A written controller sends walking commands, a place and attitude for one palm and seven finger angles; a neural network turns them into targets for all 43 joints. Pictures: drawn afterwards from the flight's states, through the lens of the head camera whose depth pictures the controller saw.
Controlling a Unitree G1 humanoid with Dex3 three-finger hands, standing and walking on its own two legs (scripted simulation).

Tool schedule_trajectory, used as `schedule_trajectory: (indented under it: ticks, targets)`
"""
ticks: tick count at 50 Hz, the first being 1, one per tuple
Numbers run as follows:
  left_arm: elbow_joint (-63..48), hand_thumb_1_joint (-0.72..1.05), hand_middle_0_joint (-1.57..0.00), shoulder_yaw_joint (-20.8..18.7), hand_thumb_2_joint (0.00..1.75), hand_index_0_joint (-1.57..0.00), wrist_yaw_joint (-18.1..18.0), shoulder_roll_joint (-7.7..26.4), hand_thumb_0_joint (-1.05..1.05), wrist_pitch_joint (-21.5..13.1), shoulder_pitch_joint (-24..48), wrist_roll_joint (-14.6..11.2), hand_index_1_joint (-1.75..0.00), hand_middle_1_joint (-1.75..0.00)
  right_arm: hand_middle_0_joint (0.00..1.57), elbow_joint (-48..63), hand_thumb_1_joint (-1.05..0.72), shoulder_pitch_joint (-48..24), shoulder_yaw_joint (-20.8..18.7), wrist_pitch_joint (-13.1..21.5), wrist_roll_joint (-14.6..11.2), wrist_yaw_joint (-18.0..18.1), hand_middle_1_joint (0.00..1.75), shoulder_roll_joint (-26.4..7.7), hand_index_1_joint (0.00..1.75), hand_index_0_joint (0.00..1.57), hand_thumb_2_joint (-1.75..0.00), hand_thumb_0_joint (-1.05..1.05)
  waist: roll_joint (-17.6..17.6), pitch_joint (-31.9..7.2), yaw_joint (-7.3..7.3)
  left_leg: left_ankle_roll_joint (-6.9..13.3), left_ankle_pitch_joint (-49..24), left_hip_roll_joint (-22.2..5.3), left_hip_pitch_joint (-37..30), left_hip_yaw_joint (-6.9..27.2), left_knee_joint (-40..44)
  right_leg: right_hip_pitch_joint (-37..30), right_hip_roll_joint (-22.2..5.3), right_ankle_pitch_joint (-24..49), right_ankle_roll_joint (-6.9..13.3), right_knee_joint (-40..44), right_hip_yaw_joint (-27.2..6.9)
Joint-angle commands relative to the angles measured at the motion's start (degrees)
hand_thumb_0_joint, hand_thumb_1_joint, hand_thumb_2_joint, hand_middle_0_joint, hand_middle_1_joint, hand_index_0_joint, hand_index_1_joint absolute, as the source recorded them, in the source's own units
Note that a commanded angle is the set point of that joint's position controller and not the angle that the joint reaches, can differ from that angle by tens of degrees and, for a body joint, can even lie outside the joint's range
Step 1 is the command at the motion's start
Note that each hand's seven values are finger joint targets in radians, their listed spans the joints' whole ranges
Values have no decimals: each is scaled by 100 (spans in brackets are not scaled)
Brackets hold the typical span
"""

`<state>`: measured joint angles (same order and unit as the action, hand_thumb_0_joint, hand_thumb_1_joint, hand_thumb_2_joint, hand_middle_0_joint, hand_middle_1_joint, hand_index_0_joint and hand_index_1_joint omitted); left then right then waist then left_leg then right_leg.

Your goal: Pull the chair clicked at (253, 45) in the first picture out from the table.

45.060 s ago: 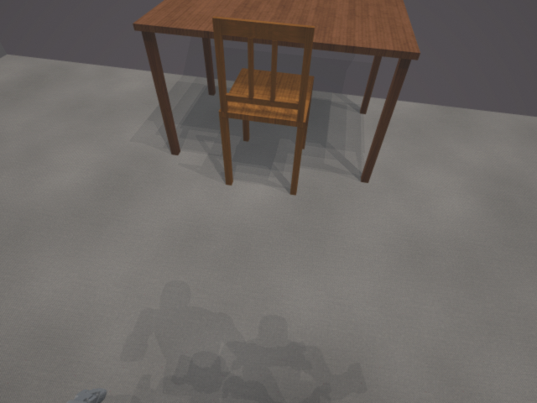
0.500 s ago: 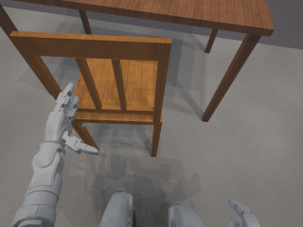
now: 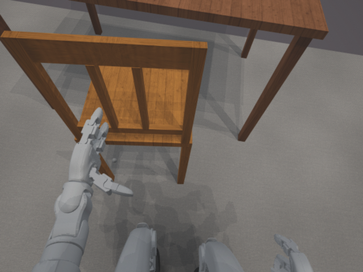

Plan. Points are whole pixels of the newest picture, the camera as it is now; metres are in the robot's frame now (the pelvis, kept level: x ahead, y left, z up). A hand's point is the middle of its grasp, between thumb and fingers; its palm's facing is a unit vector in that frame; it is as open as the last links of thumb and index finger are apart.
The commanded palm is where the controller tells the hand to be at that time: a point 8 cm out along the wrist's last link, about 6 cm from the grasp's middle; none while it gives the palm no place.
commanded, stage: push the fingers through the gap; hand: left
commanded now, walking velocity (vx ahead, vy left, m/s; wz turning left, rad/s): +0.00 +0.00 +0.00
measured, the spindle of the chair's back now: (105, 99) +0.51 +0.20 +0.01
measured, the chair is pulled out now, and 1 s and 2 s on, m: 0.17 0.17 0.17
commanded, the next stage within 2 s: hook a spindle and tug to test in 1.52 s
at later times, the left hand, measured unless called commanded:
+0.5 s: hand (104, 126) +0.42 +0.18 +0.03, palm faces +0.04 -1.00 -0.07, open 17.0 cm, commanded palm +0.39 +0.23 +0.02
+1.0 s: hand (107, 112) +0.46 +0.19 +0.02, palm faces +0.02 -1.00 -0.04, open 17.0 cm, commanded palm +0.44 +0.22 +0.02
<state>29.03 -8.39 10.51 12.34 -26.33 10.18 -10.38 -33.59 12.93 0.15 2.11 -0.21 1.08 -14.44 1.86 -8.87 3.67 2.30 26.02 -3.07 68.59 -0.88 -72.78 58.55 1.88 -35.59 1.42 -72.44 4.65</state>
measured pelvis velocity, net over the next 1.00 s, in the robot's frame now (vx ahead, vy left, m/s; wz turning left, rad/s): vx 0.00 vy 0.00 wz -0.01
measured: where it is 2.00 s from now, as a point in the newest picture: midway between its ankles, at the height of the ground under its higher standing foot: outside the picture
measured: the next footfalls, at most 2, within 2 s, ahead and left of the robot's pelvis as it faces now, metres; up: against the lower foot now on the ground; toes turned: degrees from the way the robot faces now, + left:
none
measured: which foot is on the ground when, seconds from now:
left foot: down 0.00-1.00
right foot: down 0.00-1.00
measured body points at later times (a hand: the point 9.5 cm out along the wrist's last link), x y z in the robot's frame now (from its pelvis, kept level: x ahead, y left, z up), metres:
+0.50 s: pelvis +0.00 +0.00 -0.01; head +0.12 +0.02 +0.43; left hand +0.41 +0.24 +0.03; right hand +0.09 -0.27 -0.12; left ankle +0.07 +0.10 -0.62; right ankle -0.01 -0.11 -0.62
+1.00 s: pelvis +0.00 +0.00 -0.01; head +0.13 +0.02 +0.42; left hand +0.45 +0.24 +0.03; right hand +0.06 -0.27 -0.13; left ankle +0.07 +0.10 -0.62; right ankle -0.01 -0.11 -0.62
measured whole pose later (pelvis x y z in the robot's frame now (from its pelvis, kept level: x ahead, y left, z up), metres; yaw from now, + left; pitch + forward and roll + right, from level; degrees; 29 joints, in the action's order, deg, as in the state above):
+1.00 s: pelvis +0.00 +0.00 -0.01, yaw -1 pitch +25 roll -5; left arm 54.8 -18.1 10.8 22.4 -27.4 37.9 -7.0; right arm -36.5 15.6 0.8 -3.2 0.9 -0.2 -14.7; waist 2.6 -8.9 7.1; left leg 2.3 26.4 -3.6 74.6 0.0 -75.8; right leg 64.1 2.6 -35.8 1.6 -74.9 5.4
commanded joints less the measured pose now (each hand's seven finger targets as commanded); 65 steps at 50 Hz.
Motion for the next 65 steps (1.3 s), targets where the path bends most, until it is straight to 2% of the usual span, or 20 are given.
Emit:
schedule_trajectory:
  ticks: [1,5,7,10,12,13,17,20,24,29,32,38,44,45,49,52,53,55,64,65]
  targets:
    - [-1569,-50,-6,-1022,30,-6,-739,1663,0,-1112,2347,171,-8,-8,20,372,-90,216,-306,243,126,-24,30,-796,30,20,-90,0,703,-2450,42,-142,-1426,43,-3016,652,632,481,47,1408,60,804,-199]
    - [-246,-50,-6,-523,30,-6,-431,1248,0,-618,2200,294,-8,-8,20,379,-90,268,-292,98,78,-73,30,-912,30,20,-90,0,524,-2130,193,-116,-754,104,-2508,533,653,432,48,1105,50,990,-242]
    - [81,-50,-6,-208,30,-6,-85,887,0,-214,2016,147,-8,-8,20,483,-90,355,-315,28,-7,-77,30,-963,30,20,-90,0,399,-2242,219,-91,-808,115,-2615,520,748,256,60,1196,56,1139,-236]
    - [-128,-50,-6,-242,30,-6,231,959,0,156,2161,-157,-8,-8,20,574,-90,369,-335,-67,-120,-16,30,-1019,30,20,-90,0,156,-2425,160,-70,-973,105,-2734,536,831,-28,47,1387,40,1302,-255]
    - [-532,-50,-6,-218,30,-6,214,930,0,65,2617,-250,-8,-8,20,543,-90,381,-333,-29,-133,17,30,-982,30,20,-90,0,206,-2473,222,-48,-1184,90,-2910,596,801,65,52,1496,43,1256,-218]
    - [-638,-50,-6,-491,30,-6,112,1189,0,-32,2684,-251,-8,-8,20,500,-90,412,-338,-20,-107,30,30,-976,30,20,-90,0,136,-2548,158,-48,-1276,90,-2893,588,770,-2,51,1550,34,1242,-228]
    - [-543,-50,-6,-983,30,-6,-379,1757,0,-603,3388,18,-8,-8,20,243,-90,497,-302,16,26,49,30,-926,30,20,-90,0,216,-2315,221,-60,-1253,68,-2669,595,622,298,82,1439,23,1036,-230]
    - [-214,-50,-6,-1024,30,-6,-468,1840,0,-845,3479,238,-8,-8,20,194,-90,534,-292,3,100,-11,30,-907,30,20,-90,0,471,-2416,201,-92,-1199,82,-2631,547,565,308,81,1379,46,972,-274]
    - [328,-50,-6,-733,30,-6,-182,1568,0,-617,3196,256,-8,-8,20,238,-90,619,-321,-113,73,-75,30,-974,30,20,-90,0,681,-2555,212,-122,-1364,73,-2900,558,642,322,76,1522,80,1030,-240]
    - [610,-50,-6,-769,30,-6,118,1524,0,-161,3203,-25,-8,-8,20,298,-90,663,-335,-257,-27,-60,30,-1010,30,20,-90,0,245,-2496,251,-60,-1375,96,-2639,512,664,0,79,1729,36,1170,-274]
    - [220,-50,-6,-848,30,-6,21,1636,0,-338,3719,-56,-8,-8,20,276,-90,675,-336,-230,-21,-45,30,-988,30,20,-90,0,404,-2571,278,-56,-1477,88,-2776,547,629,127,82,1737,46,1107,-265]
    - [506,-50,-6,-1002,30,-6,-268,1898,0,-764,4386,243,-8,-8,20,54,-90,791,-332,-223,97,-58,30,-987,30,20,-90,0,551,-2573,390,-75,-1374,67,-2796,579,514,451,94,1519,33,1012,-271]
    - [1567,-50,-6,-1019,30,-6,-51,1948,0,-515,4524,320,-8,-8,20,53,-90,877,-300,-371,101,-87,30,-1046,30,20,-90,0,414,-2461,451,-44,-1122,92,-2429,545,451,456,93,1372,37,1027,-281]
    - [1612,-50,-6,-1176,30,-6,-23,2153,0,-485,4601,304,-8,-8,20,54,-90,912,-299,-390,101,-78,30,-1071,30,20,-90,0,448,-2451,413,-50,-1146,76,-2424,555,444,460,101,1376,48,1011,-276]
    - [1320,-50,-6,-1213,30,-6,41,2173,0,-551,4839,221,-8,-8,20,111,-90,936,-307,-422,100,-92,30,-1052,30,20,-90,0,654,-2855,371,-58,-1448,68,-2758,586,451,397,113,1566,66,985,-273]
    - [1266,-50,-6,-1088,30,-6,11,2084,0,-629,5240,242,-8,-8,20,59,-90,1003,-300,-421,113,-98,30,-1035,30,20,-90,0,653,-2859,508,-41,-1486,53,-2845,654,419,576,131,1538,56,952,-251]
    - [1375,-50,-6,-1269,30,-6,-22,2297,0,-638,5258,281,-8,-8,20,-4,-90,1044,-317,-435,122,-87,30,-1073,30,20,-90,0,534,-2850,494,-48,-1448,29,-2818,673,401,602,131,1490,48,940,-238]
    - [1604,-50,-6,-1268,30,-6,-55,2308,0,-603,5355,328,-8,-8,20,-43,-90,1088,-298,-460,130,-97,30,-1065,30,20,-90,0,523,-2703,540,-28,-1336,46,-2612,636,373,606,134,1428,41,964,-251]
    - [1787,-50,-6,-1415,30,-6,59,2416,0,-495,4918,346,-8,-8,20,71,-90,1173,-293,-592,138,-166,30,-1062,30,20,-90,0,593,-2866,397,-35,-1652,50,-2640,596,394,408,153,1727,65,924,-244]
    - [1733,-50,-6,-1358,30,-6,71,2369,0,-491,4999,337,-8,-8,20,66,-90,1163,-299,-606,130,-164,30,-1057,30,20,-90,0,558,-2837,462,-18,-1620,47,-2620,576,382,426,152,1732,47,953,-262]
